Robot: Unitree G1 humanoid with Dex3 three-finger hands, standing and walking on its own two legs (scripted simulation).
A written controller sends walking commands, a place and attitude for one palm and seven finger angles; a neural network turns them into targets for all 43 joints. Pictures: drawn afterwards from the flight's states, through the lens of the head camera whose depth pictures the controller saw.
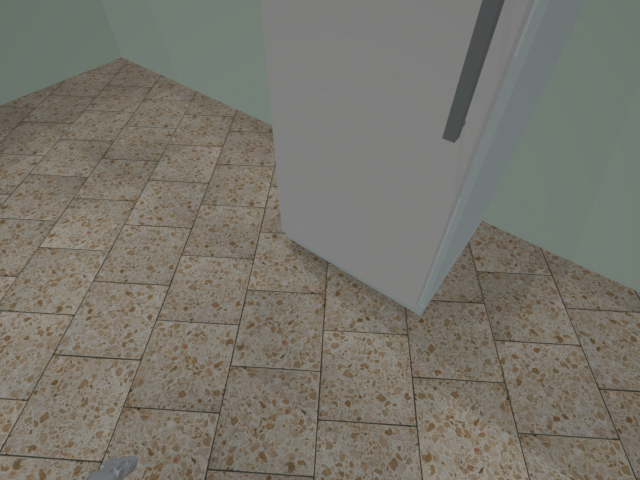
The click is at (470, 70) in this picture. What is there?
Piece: fridge door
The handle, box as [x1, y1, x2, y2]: [442, 0, 504, 142]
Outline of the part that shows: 504,0 482,0 442,138 454,142 459,136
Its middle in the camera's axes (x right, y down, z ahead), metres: +0.28 -0.32 +0.68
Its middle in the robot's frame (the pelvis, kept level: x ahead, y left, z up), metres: +0.76 -0.23 +0.18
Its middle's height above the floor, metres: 0.94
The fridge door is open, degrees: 0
